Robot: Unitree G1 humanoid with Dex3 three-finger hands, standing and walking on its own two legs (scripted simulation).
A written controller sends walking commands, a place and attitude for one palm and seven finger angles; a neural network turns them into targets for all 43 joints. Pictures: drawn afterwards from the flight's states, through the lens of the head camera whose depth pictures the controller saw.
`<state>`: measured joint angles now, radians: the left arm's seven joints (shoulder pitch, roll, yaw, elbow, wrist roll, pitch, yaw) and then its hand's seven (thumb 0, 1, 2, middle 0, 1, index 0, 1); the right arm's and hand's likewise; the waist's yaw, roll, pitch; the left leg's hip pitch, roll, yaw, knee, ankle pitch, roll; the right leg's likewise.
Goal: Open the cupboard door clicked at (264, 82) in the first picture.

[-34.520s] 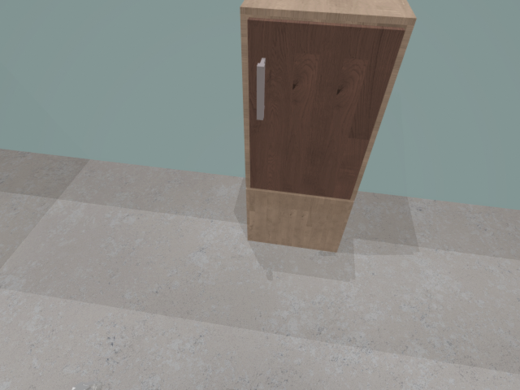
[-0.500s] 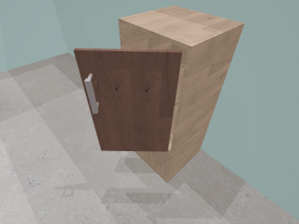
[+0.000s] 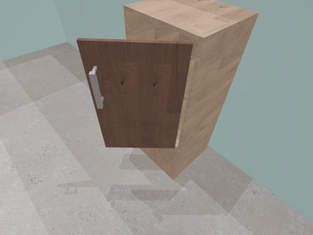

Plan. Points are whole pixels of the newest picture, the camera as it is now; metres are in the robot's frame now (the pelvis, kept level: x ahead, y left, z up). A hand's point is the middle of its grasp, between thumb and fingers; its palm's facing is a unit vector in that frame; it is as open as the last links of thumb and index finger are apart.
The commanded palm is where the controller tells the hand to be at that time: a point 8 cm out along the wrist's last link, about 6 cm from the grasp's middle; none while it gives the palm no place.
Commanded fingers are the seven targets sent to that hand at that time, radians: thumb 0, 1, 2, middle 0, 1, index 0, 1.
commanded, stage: look again from close up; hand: left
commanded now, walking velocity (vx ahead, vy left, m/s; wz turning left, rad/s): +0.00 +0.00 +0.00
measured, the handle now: (97, 88) +0.60 +0.26 +0.03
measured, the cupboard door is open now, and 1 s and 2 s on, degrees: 46 46 46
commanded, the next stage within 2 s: shuffle to correct the standing spot in 0.52 s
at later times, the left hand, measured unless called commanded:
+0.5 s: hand out of the picture -0.04 +0.16 -0.18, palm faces +0.05 -0.99 -0.15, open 7.3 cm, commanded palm none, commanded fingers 0.00 0.90 0.90 -0.20 -0.30 -0.20 -0.30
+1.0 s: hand out of the picture -0.01 +0.19 -0.20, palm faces +0.10 -0.99 -0.11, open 7.3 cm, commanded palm none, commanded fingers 0.00 0.90 0.90 -0.20 -0.30 -0.20 -0.30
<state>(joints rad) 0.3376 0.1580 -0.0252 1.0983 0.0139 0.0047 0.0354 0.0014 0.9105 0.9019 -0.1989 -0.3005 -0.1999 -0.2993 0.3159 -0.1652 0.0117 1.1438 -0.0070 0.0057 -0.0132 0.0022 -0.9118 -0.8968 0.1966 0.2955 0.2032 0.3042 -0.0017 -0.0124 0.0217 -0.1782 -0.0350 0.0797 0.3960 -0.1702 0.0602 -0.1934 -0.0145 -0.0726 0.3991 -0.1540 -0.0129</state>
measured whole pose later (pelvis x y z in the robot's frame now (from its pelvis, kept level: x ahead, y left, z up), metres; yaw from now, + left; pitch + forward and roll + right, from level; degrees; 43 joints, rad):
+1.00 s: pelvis +0.04 +0.04 -0.01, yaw +1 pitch -1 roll -2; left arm 0.42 0.12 0.04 1.08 0.03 0.02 0.03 0.00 0.91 0.90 -0.20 -0.30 -0.20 -0.30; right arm 0.40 -0.13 -0.02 1.09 -0.02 -0.02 -0.02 0.00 -0.91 -0.90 0.19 0.30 0.20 0.30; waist 0.01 -0.03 -0.02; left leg -0.23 -0.04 0.12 0.58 -0.34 0.12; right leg -0.27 -0.04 -0.06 0.64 -0.38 -0.01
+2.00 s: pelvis +0.08 +0.00 +0.00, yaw +2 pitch -2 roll +0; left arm 0.30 0.14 -0.01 1.12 0.01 0.00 0.04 0.00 0.93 0.90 -0.20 -0.30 -0.20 -0.30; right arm 0.25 -0.15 0.00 1.16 -0.01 -0.01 -0.04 0.00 -0.92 -0.90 0.20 0.30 0.20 0.30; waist 0.01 0.00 0.03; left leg -0.06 -0.02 0.09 0.34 -0.25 0.03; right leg -0.13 0.02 -0.06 0.38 -0.21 -0.04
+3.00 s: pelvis +0.06 +0.02 +0.00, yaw +2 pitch -1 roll +0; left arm 0.30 0.14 -0.01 1.09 0.01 -0.01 0.04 0.00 0.92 0.90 -0.20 -0.30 -0.20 -0.30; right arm 0.32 -0.14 0.03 1.10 -0.01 -0.03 -0.03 0.00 -0.91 -0.90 0.20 0.30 0.20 0.30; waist 0.00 0.01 0.02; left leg -0.16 -0.05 0.09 0.44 -0.26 0.07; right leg -0.23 -0.02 -0.06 0.47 -0.22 -0.02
